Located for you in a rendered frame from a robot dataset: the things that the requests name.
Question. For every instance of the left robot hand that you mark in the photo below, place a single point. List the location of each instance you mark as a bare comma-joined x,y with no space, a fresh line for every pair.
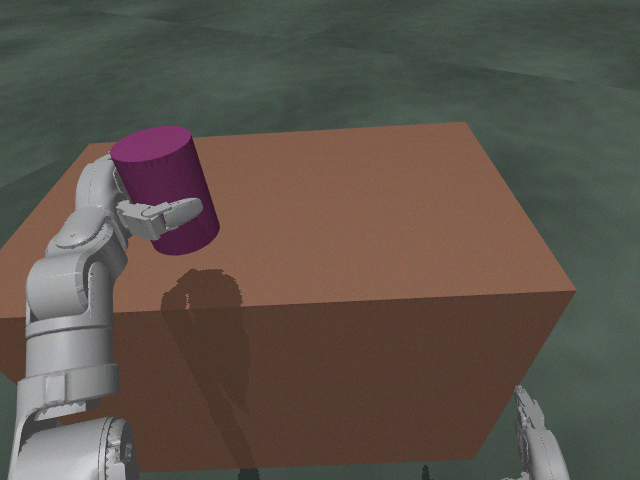
100,185

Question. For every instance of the can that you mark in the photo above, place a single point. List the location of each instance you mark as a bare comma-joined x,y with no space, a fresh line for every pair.
161,164

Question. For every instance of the right robot hand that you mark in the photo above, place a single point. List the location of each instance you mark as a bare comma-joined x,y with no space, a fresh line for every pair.
538,448

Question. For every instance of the left robot arm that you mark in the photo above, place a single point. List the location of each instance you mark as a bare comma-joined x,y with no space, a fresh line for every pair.
69,357

